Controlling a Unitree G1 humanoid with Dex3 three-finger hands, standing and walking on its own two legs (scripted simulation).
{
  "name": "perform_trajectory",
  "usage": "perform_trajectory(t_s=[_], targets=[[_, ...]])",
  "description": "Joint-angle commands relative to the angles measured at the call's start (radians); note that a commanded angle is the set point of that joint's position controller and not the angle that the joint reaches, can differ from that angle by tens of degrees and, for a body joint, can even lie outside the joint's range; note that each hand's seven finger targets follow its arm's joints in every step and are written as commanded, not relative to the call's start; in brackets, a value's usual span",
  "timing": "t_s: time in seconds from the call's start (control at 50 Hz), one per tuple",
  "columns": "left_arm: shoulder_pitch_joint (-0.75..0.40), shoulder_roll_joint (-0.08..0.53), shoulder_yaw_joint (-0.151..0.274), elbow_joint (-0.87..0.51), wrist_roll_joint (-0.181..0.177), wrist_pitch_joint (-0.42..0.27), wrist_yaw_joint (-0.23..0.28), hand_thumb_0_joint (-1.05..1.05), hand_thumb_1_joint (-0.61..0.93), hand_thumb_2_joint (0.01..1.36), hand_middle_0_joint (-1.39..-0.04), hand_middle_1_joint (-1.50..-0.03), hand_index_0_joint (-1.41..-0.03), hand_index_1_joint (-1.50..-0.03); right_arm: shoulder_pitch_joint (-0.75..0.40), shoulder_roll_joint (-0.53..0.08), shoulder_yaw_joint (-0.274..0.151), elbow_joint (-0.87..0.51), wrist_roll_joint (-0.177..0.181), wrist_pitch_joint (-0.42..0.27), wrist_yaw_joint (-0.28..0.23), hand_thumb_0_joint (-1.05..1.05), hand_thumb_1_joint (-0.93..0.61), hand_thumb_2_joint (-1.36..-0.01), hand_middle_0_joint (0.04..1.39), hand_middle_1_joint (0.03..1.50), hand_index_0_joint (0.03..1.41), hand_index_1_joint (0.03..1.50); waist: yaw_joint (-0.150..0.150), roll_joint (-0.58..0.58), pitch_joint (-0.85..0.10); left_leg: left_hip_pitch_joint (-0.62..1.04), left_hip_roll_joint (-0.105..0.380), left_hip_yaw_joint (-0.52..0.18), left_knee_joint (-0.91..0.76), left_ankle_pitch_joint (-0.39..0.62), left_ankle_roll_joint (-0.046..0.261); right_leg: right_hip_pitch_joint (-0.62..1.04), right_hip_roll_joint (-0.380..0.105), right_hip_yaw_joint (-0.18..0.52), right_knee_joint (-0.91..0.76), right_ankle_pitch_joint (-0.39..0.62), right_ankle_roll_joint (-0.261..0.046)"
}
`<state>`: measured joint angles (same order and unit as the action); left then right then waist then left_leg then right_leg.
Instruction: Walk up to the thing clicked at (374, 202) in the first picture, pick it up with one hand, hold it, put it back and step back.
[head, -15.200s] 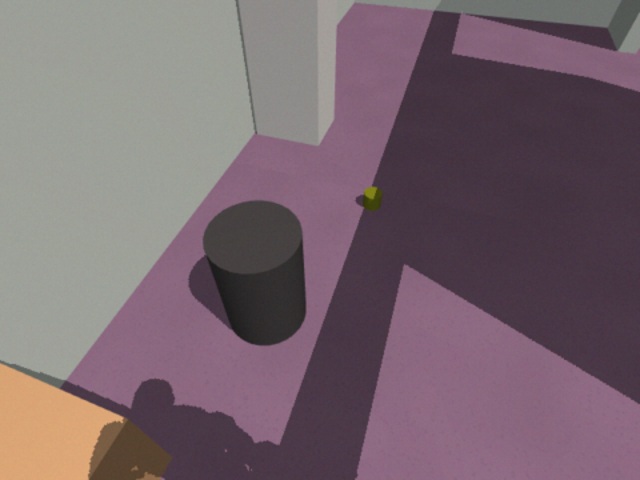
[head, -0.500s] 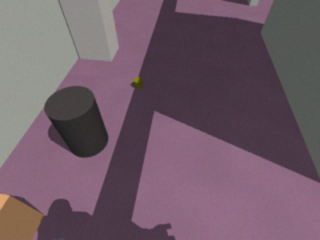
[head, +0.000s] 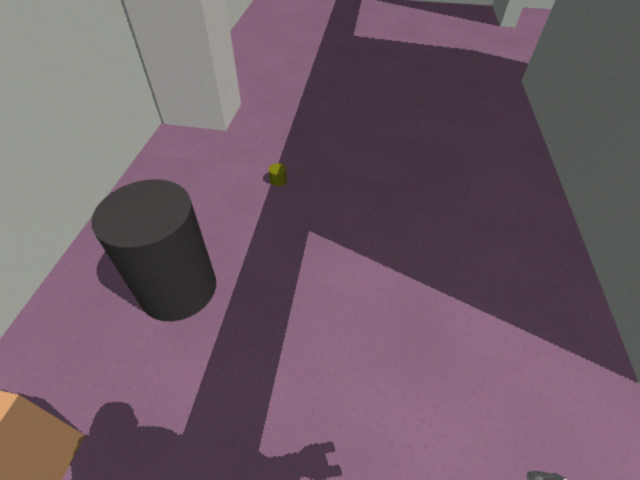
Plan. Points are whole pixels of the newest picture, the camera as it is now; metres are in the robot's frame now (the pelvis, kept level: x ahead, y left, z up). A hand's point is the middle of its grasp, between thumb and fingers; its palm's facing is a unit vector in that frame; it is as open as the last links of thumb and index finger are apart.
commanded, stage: stand
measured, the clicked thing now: (277, 174) +1.50 +0.22 -0.74
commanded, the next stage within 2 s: none
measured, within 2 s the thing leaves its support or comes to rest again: neither
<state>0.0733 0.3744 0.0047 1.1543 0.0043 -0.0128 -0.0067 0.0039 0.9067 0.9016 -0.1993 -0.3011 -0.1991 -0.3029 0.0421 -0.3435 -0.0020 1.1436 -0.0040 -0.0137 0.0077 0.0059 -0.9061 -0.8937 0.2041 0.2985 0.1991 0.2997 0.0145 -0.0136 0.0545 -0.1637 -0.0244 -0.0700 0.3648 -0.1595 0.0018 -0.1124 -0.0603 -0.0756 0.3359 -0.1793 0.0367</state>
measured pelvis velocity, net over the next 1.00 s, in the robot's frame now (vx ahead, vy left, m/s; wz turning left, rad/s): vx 0.01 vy -0.02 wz -0.03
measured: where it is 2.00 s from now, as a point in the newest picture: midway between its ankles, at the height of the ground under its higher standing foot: outside the picture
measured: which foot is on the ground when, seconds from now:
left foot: down 0.00-1.00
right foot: down 0.00-1.00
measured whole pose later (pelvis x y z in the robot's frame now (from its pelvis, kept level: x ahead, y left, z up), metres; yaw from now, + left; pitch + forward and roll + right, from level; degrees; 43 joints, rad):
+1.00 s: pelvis +0.01 -0.02 +0.00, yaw -2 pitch -2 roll +0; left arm 0.09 0.36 0.00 1.12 0.01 -0.01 -0.01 0.00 0.91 0.90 -0.20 -0.30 -0.20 -0.30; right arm 0.09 -0.34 0.00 1.16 -0.01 -0.01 0.01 0.01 -0.91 -0.89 0.20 0.30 0.20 0.30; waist 0.00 0.00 0.05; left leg -0.14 0.01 -0.05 0.32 -0.15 -0.03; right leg -0.12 -0.02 -0.05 0.33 -0.18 0.01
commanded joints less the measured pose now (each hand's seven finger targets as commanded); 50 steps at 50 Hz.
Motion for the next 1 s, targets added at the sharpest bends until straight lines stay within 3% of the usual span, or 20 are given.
perform_trajectory(t_s=[0.0, 0.04, 0.3, 0.48, 0.54, 0.58, 0.62, 0.66, 0.7, 0.8, 0.84, 0.9, 0.94, 0.98], targets=[[-0.054, 0.194, 0.035, -0.060, -0.001, -0.023, 0.009, 0.000, 0.900, 0.900, -0.200, -0.300, -0.200, -0.300, -0.047, -0.216, -0.046, -0.057, 0.001, -0.019, -0.014, 0.000, -0.900, -0.900, 0.200, 0.300, 0.200, 0.300, -0.013, 0.023, -0.111, 0.024, 0.127, -0.082, -0.076, 0.169, 0.014, 0.045, -0.088, 0.096, -0.065, 0.059, -0.044], [-0.045, 0.194, 0.036, -0.059, 0.000, -0.022, 0.011, 0.000, 0.900, 0.900, -0.200, -0.300, -0.200, -0.300, -0.053, -0.213, -0.048, -0.056, 0.000, -0.019, -0.014, 0.000, -0.900, -0.900, 0.200, 0.300, 0.200, 0.300, -0.007, 0.026, -0.121, 0.049, 0.131, -0.079, -0.073, 0.190, 0.014, 0.046, -0.090, 0.100, -0.060, 0.077, -0.048], [-0.016, 0.191, 0.035, -0.063, 0.003, -0.018, 0.012, 0.000, 0.900, 0.900, -0.200, -0.300, -0.200, -0.300, -0.022, -0.205, -0.049, -0.037, -0.003, -0.011, -0.010, 0.000, -0.900, -0.900, 0.200, 0.300, 0.200, 0.300, -0.014, 0.028, -0.074, 0.011, 0.120, -0.069, -0.106, 0.029, 0.007, 0.005, -0.083, 0.117, -0.080, -0.030, -0.050], [-0.020, 0.196, 0.038, -0.078, 0.006, -0.016, 0.012, 0.000, 0.900, 0.900, -0.200, -0.300, -0.200, -0.300, 0.000, -0.199, -0.049, -0.038, -0.005, -0.007, -0.009, 0.000, -0.900, -0.900, 0.200, 0.300, 0.200, 0.300, -0.016, 0.002, -0.048, -0.016, 0.115, -0.067, -0.100, -0.010, 0.007, -0.025, -0.080, 0.133, -0.091, -0.113, -0.051], [-0.012, 0.194, 0.037, -0.081, 0.005, -0.017, 0.011, 0.000, 0.900, 0.900, -0.200, -0.300, -0.200, -0.300, -0.003, -0.197, -0.047, -0.038, -0.006, -0.008, -0.009, 0.000, -0.900, -0.900, 0.200, 0.300, 0.200, 0.300, -0.011, 0.012, -0.065, 0.007, 0.122, -0.065, -0.093, 0.031, 0.009, -0.014, -0.083, 0.136, -0.087, -0.073, -0.054], [-0.011, 0.198, 0.038, -0.081, 0.005, -0.017, 0.011, 0.000, 0.900, 0.900, -0.200, -0.300, -0.200, -0.300, 0.010, -0.193, -0.043, -0.036, -0.006, -0.006, -0.008, 0.000, -0.900, -0.900, 0.200, 0.300, 0.200, 0.300, -0.013, 0.000, -0.041, -0.022, 0.112, -0.063, -0.095, -0.018, 0.007, -0.025, -0.081, 0.140, -0.099, -0.120, -0.051], [-0.017, 0.192, 0.038, -0.088, 0.004, -0.016, 0.009, 0.000, 0.900, 0.900, -0.200, -0.300, -0.200, -0.300, 0.006, -0.202, -0.044, -0.042, -0.006, -0.011, -0.010, 0.000, -0.900, -0.900, 0.200, 0.300, 0.200, 0.300, -0.012, 0.031, -0.089, 0.019, 0.127, -0.064, -0.091, 0.046, 0.010, -0.004, -0.082, 0.134, -0.072, -0.028, -0.057], [-0.014, 0.193, 0.039, -0.085, 0.003, -0.014, 0.009, 0.000, 0.900, 0.900, -0.200, -0.300, -0.200, -0.300, 0.002, -0.206, -0.043, -0.042, -0.007, -0.013, -0.012, 0.000, -0.900, -0.900, 0.200, 0.300, 0.200, 0.300, -0.009, 0.037, -0.070, -0.001, 0.128, -0.067, -0.104, 0.027, 0.005, -0.002, -0.077, 0.129, -0.067, -0.033, -0.056], [-0.007, 0.196, 0.038, -0.088, 0.003, -0.018, 0.008, 0.000, 0.900, 0.900, -0.200, -0.300, -0.200, -0.300, 0.001, -0.212, -0.042, -0.043, -0.006, -0.016, -0.012, 0.000, -0.900, -0.900, 0.200, 0.300, 0.200, 0.300, -0.007, 0.030, -0.096, 0.030, 0.134, -0.062, -0.088, 0.100, 0.008, 0.006, -0.079, 0.130, -0.062, 0.029, -0.054], [-0.011, 0.190, 0.035, -0.084, 0.001, -0.015, 0.008, 0.000, 0.900, 0.900, -0.200, -0.300, -0.200, -0.300, 0.007, -0.216, -0.038, -0.038, -0.003, -0.014, -0.014, 0.000, -0.900, -0.900, 0.200, 0.300, 0.200, 0.300, -0.012, 0.026, -0.073, 0.024, 0.134, -0.060, -0.095, 0.073, 0.005, 0.000, -0.074, 0.129, -0.067, 0.008, -0.052], [-0.012, 0.197, 0.036, -0.089, 0.004, -0.017, 0.009, 0.000, 0.900, 0.900, -0.200, -0.300, -0.200, -0.300, 0.003, -0.213, -0.038, -0.043, -0.005, -0.015, -0.014, 0.000, -0.900, -0.900, 0.200, 0.300, 0.200, 0.300, -0.009, 0.011, -0.094, 0.038, 0.137, -0.055, -0.086, 0.132, 0.004, 0.014, -0.080, 0.127, -0.064, 0.062, -0.053], [-0.018, 0.202, 0.035, -0.087, 0.003, -0.017, 0.010, 0.000, 0.900, 0.900, -0.200, -0.300, -0.200, -0.300, 0.005, -0.209, -0.035, -0.042, -0.004, -0.012, -0.013, 0.000, -0.900, -0.900, 0.200, 0.300, 0.200, 0.300, -0.012, 0.001, -0.072, 0.028, 0.134, -0.055, -0.091, 0.100, 0.003, 0.003, -0.078, 0.130, -0.075, 0.024, -0.050], [-0.013, 0.194, 0.033, -0.087, 0.003, -0.018, 0.009, 0.000, 0.900, 0.900, -0.200, -0.300, -0.200, -0.300, 0.002, -0.223, -0.038, -0.045, -0.004, -0.014, -0.013, 0.000, -0.900, -0.900, 0.200, 0.300, 0.200, 0.300, -0.012, 0.024, -0.097, 0.045, 0.139, -0.051, -0.078, 0.139, 0.005, 0.016, -0.080, 0.128, -0.071, 0.075, -0.050], [-0.017, 0.198, 0.035, -0.088, 0.002, -0.018, 0.009, 0.000, 0.900, 0.900, -0.200, -0.300, -0.200, -0.300, 0.011, -0.215, -0.035, -0.042, -0.003, -0.013, -0.013, 0.000, -0.900, -0.900, 0.200, 0.300, 0.200, 0.300, -0.017, 0.019, -0.084, 0.034, 0.136, -0.051, -0.088, 0.110, 0.002, 0.015, -0.078, 0.129, -0.077, 0.046, -0.050]])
